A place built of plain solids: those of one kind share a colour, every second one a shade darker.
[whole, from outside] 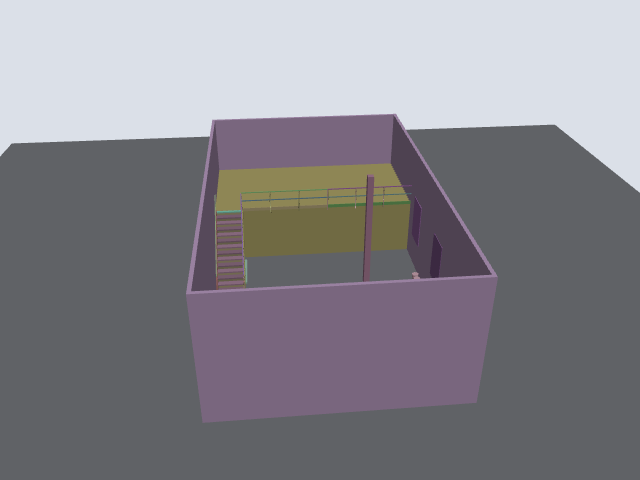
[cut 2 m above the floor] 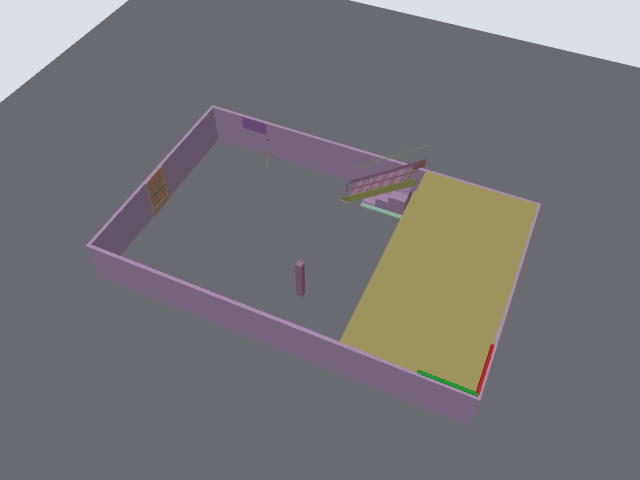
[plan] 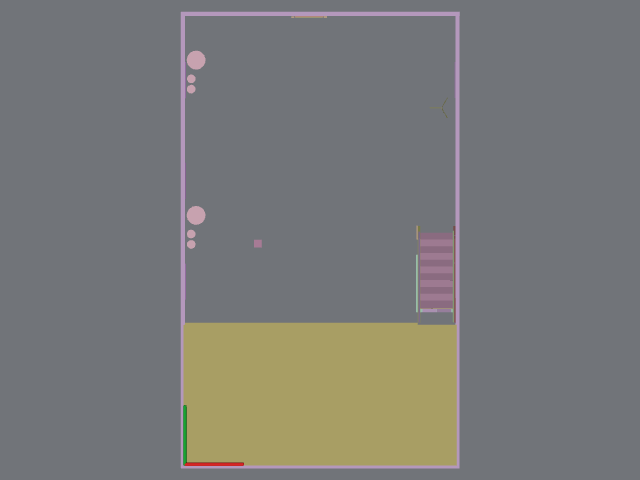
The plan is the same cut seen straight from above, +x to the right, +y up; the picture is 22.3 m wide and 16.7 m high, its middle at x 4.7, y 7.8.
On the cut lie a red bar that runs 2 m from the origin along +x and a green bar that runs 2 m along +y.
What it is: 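A pumping station 9.4 x 15.6 m, 5.4 m high; the engine floor; at the rear the gallery 4.8 m deep at 2.60 m over closed stores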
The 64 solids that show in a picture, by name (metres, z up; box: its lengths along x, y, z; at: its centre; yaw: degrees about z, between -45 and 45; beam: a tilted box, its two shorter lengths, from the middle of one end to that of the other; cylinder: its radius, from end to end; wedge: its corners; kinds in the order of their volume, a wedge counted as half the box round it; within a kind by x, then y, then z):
{
 "loft_1": {"box": [8.15, 0.09, 2.65], "at": [4.03, 4.88, 1.28]},
 "loft_2": {"box": [9.51, 4.9, 2.65], "at": [4.71, 2.4, 1.28]},
 "wall_1": {"box": [0.15, 15.89, 5.44], "at": [-0.07, 7.79, 2.67]},
 "wall_2": {"box": [9.71, 0.15, 5.44], "at": [4.71, -0.07, 2.67]},
 "wall_3": {"box": [9.71, 0.15, 5.44], "at": [4.71, 15.66, 2.67]},
 "wall_4": {"box": [0.15, 15.89, 5.44], "at": [9.48, 7.79, 2.67]},
 "under_1": {"box": [0.5, 0.77, 1.0], "at": [8.51, 5.67, 0.45]},
 "under_2": {"box": [0.5, 0.6, 0.65], "at": [8.51, 6.36, 0.27]},
 "under_3": {"box": [0.5, 0.64, 0.21], "at": [8.51, 6.97, 0.06]},
 "under_4": {"box": [0.5, 0.77, 1.01], "at": [9.02, 5.67, 0.45]},
 "under_plinth_1": {"box": [1.45, 2.0, 0.14], "at": [8.77, 6.29, 0.02]},
 "post_1": {"box": [0.27, 0.27, 5.44], "at": [2.54, 7.67, 2.67]},
 "stair_string_right_1": {"wedge": [[8.1, 4.93, 2.3], [8.1, 4.93, 2.69], [8.1, 7.85, 0.0], [8.1, 7.85, 0.39], [8.19, 4.93, 2.3], [8.19, 4.93, 2.69], [8.19, 7.85, 0.0], [8.19, 7.85, 0.39]]},
 "stair_string_left_1": {"wedge": [[9.34, 4.93, 2.3], [9.34, 4.93, 2.69], [9.34, 7.85, 0.0], [9.34, 7.85, 0.39], [9.43, 4.93, 2.3], [9.43, 4.93, 2.69], [9.43, 7.85, 0.0], [9.43, 7.85, 0.39]]},
 "winf_1": {"box": [0.028, 1.26, 2.03], "at": [0.01, 6.35, 2.33]},
 "winf_2": {"box": [0.028, 1.26, 2.03], "at": [0.01, 9.86, 2.33]},
 "winf_3": {"box": [0.028, 1.26, 2.03], "at": [9.4, 13.36, 2.33]},
 "stair_wallrail_left_1": {"wedge": [[9.32, 4.93, 3.48], [9.32, 4.95, 3.51], [9.32, 8.09, 0.99], [9.32, 8.12, 1.02], [9.36, 4.93, 3.48], [9.36, 4.95, 3.51], [9.36, 8.09, 0.99], [9.36, 8.12, 1.02]]},
 "stair_handrail_right_1": {"wedge": [[8.13, 4.94, 3.47], [8.13, 4.97, 3.5], [8.13, 8.07, 1.0], [8.13, 8.1, 1.04], [8.17, 4.94, 3.47], [8.17, 4.97, 3.5], [8.17, 8.07, 1.0], [8.17, 8.1, 1.04]]},
 "stair_kneerail_right_1": {"wedge": [[8.13, 4.94, 3.06], [8.13, 4.97, 3.09], [8.13, 8.07, 0.59], [8.13, 8.1, 0.63], [8.17, 4.94, 3.06], [8.17, 4.97, 3.09], [8.17, 8.07, 0.59], [8.17, 8.1, 0.63]]},
 "hose_1": {"cylinder": 0.15, "from": [0.22, 7.65, 0.21], "to": [0.22, 7.65, 0.28]},
 "hose_2": {"cylinder": 0.15, "from": [0.22, 8.01, 0.21], "to": [0.22, 8.01, 0.28]},
 "hose_3": {"cylinder": 0.15, "from": [0.22, 13.05, 0.21], "to": [0.22, 13.05, 0.28]},
 "hose_4": {"cylinder": 0.15, "from": [0.22, 13.41, 0.21], "to": [0.22, 13.41, 0.28]},
 "hose_5": {"cylinder": 0.33, "from": [0.39, 8.66, 0.0], "to": [0.39, 8.66, 0.2]},
 "hose_6": {"cylinder": 0.33, "from": [0.39, 14.06, 0.0], "to": [0.39, 14.06, 0.15]},
 "stair_tread_1": {"wedge": [[8.19, 4.95, 2.35], [8.19, 4.95, 2.42], [8.19, 5.22, 2.35], [8.19, 5.22, 2.42], [9.34, 4.95, 2.35], [9.34, 4.95, 2.42], [9.34, 5.23, 2.36], [9.34, 5.23, 2.42]]},
 "stair_tread_2": {"wedge": [[8.19, 5.19, 2.17], [8.19, 5.19, 2.23], [8.19, 5.46, 2.17], [8.19, 5.46, 2.23], [9.34, 5.18, 2.17], [9.34, 5.18, 2.23], [9.34, 5.46, 2.17], [9.34, 5.46, 2.23]]},
 "stair_tread_3": {"wedge": [[8.19, 5.42, 1.98], [8.19, 5.42, 2.05], [8.19, 5.7, 1.98], [8.19, 5.7, 2.04], [9.34, 5.42, 1.98], [9.34, 5.42, 2.04], [9.34, 5.7, 1.98], [9.34, 5.7, 2.04]]},
 "stair_tread_4": {"wedge": [[8.19, 5.66, 1.8], [8.19, 5.66, 1.86], [8.19, 5.93, 1.8], [8.19, 5.93, 1.86], [9.34, 5.66, 1.8], [9.34, 5.66, 1.86], [9.34, 5.93, 1.8], [9.34, 5.93, 1.86]]},
 "stair_tread_5": {"wedge": [[8.19, 5.89, 1.62], [8.19, 5.89, 1.68], [8.19, 6.17, 1.62], [8.19, 6.17, 1.68], [9.34, 5.89, 1.61], [9.34, 5.89, 1.68], [9.34, 6.17, 1.61], [9.34, 6.17, 1.68]]},
 "stair_tread_6": {"wedge": [[8.19, 6.13, 1.43], [8.19, 6.13, 1.49], [8.19, 6.41, 1.43], [8.19, 6.41, 1.49], [9.34, 6.13, 1.43], [9.34, 6.13, 1.49], [9.34, 6.4, 1.43], [9.34, 6.4, 1.49]]},
 "stair_tread_7": {"wedge": [[8.19, 6.36, 1.24], [8.19, 6.36, 1.3], [8.19, 6.64, 1.24], [8.19, 6.64, 1.3], [9.34, 6.37, 1.24], [9.34, 6.37, 1.3], [9.34, 6.64, 1.24], [9.34, 6.64, 1.3]]},
 "stair_tread_8": {"wedge": [[8.19, 6.6, 1.06], [8.19, 6.6, 1.12], [8.19, 6.88, 1.06], [8.19, 6.88, 1.12], [9.34, 6.6, 1.06], [9.34, 6.6, 1.12], [9.34, 6.88, 1.05], [9.34, 6.88, 1.12]]},
 "stair_tread_9": {"wedge": [[8.19, 6.84, 0.87], [8.19, 6.84, 0.93], [8.19, 7.11, 0.87], [8.19, 7.11, 0.93], [9.34, 6.84, 0.87], [9.34, 6.84, 0.93], [9.34, 7.11, 0.87], [9.34, 7.11, 0.93]]},
 "stair_tread_10": {"wedge": [[8.19, 7.07, 0.68], [8.19, 7.07, 0.75], [8.19, 7.35, 0.68], [8.19, 7.35, 0.75], [9.34, 7.07, 0.68], [9.34, 7.07, 0.74], [9.34, 7.35, 0.68], [9.34, 7.35, 0.74]]},
 "stair_tread_11": {"wedge": [[8.19, 7.31, 0.5], [8.19, 7.31, 0.56], [8.19, 7.58, 0.5], [8.19, 7.58, 0.56], [9.34, 7.31, 0.49], [9.34, 7.31, 0.56], [9.34, 7.58, 0.5], [9.34, 7.58, 0.56]]},
 "stair_tread_12": {"wedge": [[8.19, 7.55, 0.31], [8.19, 7.55, 0.37], [8.19, 7.82, 0.31], [8.19, 7.82, 0.37], [9.34, 7.54, 0.31], [9.34, 7.54, 0.37], [9.34, 7.82, 0.31], [9.34, 7.82, 0.37]]},
 "stair_tread_13": {"wedge": [[8.19, 7.78, 0.13], [8.19, 7.78, 0.19], [8.19, 8.05, 0.13], [8.19, 8.05, 0.19], [9.34, 7.78, 0.12], [9.34, 7.78, 0.19], [9.34, 8.06, 0.12], [9.34, 8.06, 0.19]]},
 "door_leaf_1": {"box": [1.02, 0.04, 2.1], "at": [4.32, 15.57, 1.0]},
 "stair_riser_1": {"wedge": [[8.19, 4.92, 2.35], [8.19, 4.92, 2.54], [8.19, 4.95, 2.35], [8.19, 4.95, 2.54], [9.34, 4.93, 2.35], [9.34, 4.93, 2.54], [9.34, 4.95, 2.35], [9.34, 4.95, 2.54]]},
 "stair_riser_2": {"wedge": [[8.19, 5.16, 2.17], [8.19, 5.16, 2.35], [8.19, 5.19, 2.17], [8.19, 5.19, 2.35], [9.34, 5.16, 2.17], [9.34, 5.16, 2.36], [9.34, 5.18, 2.17], [9.34, 5.18, 2.36]]},
 "stair_riser_3": {"wedge": [[8.19, 5.4, 1.98], [8.19, 5.4, 2.17], [8.19, 5.42, 1.98], [8.19, 5.42, 2.17], [9.34, 5.4, 1.98], [9.34, 5.4, 2.17], [9.34, 5.42, 1.98], [9.34, 5.42, 2.17]]},
 "stair_riser_4": {"wedge": [[8.19, 5.63, 1.8], [8.19, 5.63, 1.98], [8.19, 5.66, 1.8], [8.19, 5.66, 1.98], [9.34, 5.63, 1.8], [9.34, 5.63, 1.98], [9.34, 5.66, 1.8], [9.34, 5.66, 1.98]]},
 "stair_riser_5": {"wedge": [[8.19, 5.87, 1.62], [8.19, 5.87, 1.8], [8.19, 5.89, 1.62], [8.19, 5.89, 1.8], [9.34, 5.87, 1.61], [9.34, 5.87, 1.8], [9.34, 5.89, 1.61], [9.34, 5.89, 1.8]]},
 "stair_riser_6": {"wedge": [[8.19, 6.11, 1.43], [8.19, 6.11, 1.62], [8.19, 6.13, 1.43], [8.19, 6.13, 1.62], [9.34, 6.1, 1.43], [9.34, 6.1, 1.61], [9.34, 6.13, 1.43], [9.34, 6.13, 1.61]]},
 "stair_riser_7": {"wedge": [[8.19, 6.34, 1.24], [8.19, 6.34, 1.43], [8.19, 6.36, 1.24], [8.19, 6.36, 1.43], [9.34, 6.34, 1.24], [9.34, 6.34, 1.43], [9.34, 6.37, 1.24], [9.34, 6.37, 1.43]]},
 "stair_riser_8": {"wedge": [[8.19, 6.58, 1.06], [8.19, 6.58, 1.24], [8.19, 6.6, 1.06], [8.19, 6.6, 1.24], [9.34, 6.58, 1.06], [9.34, 6.58, 1.24], [9.34, 6.6, 1.06], [9.34, 6.6, 1.24]]},
 "stair_riser_9": {"wedge": [[8.19, 6.81, 0.87], [8.19, 6.81, 1.06], [8.19, 6.84, 0.87], [8.19, 6.84, 1.06], [9.34, 6.81, 0.87], [9.34, 6.81, 1.05], [9.34, 6.84, 0.87], [9.34, 6.84, 1.05]]},
 "stair_riser_10": {"wedge": [[8.19, 7.05, 0.68], [8.19, 7.05, 0.87], [8.19, 7.07, 0.68], [8.19, 7.07, 0.87], [9.34, 7.05, 0.68], [9.34, 7.05, 0.87], [9.34, 7.07, 0.68], [9.34, 7.07, 0.87]]},
 "stair_riser_11": {"wedge": [[8.19, 7.28, 0.5], [8.19, 7.28, 0.68], [8.19, 7.31, 0.5], [8.19, 7.31, 0.68], [9.34, 7.28, 0.49], [9.34, 7.28, 0.68], [9.34, 7.31, 0.49], [9.34, 7.31, 0.68]]},
 "stair_riser_12": {"wedge": [[8.19, 7.52, 0.31], [8.19, 7.52, 0.5], [8.19, 7.55, 0.31], [8.19, 7.55, 0.5], [9.34, 7.52, 0.31], [9.34, 7.52, 0.5], [9.34, 7.54, 0.31], [9.34, 7.54, 0.5]]},
 "stair_riser_13": {"wedge": [[8.19, 7.75, 0.13], [8.19, 7.75, 0.31], [8.19, 7.78, 0.13], [8.19, 7.78, 0.31], [9.34, 7.76, 0.12], [9.34, 7.76, 0.31], [9.34, 7.78, 0.12], [9.34, 7.78, 0.31]]},
 "door_jamb_1": {"box": [0.1, 0.07, 2.21], "at": [3.75, 15.55, 1.05]},
 "door_jamb_2": {"box": [0.1, 0.07, 2.21], "at": [4.89, 15.55, 1.05]},
 "e0a_toeboard_1": {"box": [4.07, 0.025, 0.16], "at": [2.04, 4.94, 2.65]},
 "e0b_toeboard_1": {"box": [4.07, 0.025, 0.16], "at": [6.11, 4.94, 2.65]},
 "stair_head_board_1": {"box": [1.32, 0.14, 0.06], "at": [8.77, 4.92, 2.57]},
 "e0a_handrail_1": {"box": [4.07, 0.041, 0.041], "at": [2.04, 4.95, 3.54]},
 "e0a_kneerail_1": {"box": [4.07, 0.041, 0.041], "at": [2.04, 4.95, 3.13]},
 "e0b_handrail_1": {"box": [4.07, 0.041, 0.041], "at": [6.11, 4.95, 3.54]},
 "e0b_kneerail_1": {"box": [4.07, 0.041, 0.041], "at": [6.11, 4.95, 3.13]},
 "door_ledge_1": {"box": [0.96, 0.024, 0.14], "at": [4.32, 15.54, 0.29]},
 "door_ledge_2": {"box": [0.96, 0.024, 0.14], "at": [4.32, 15.54, 1.07]}
}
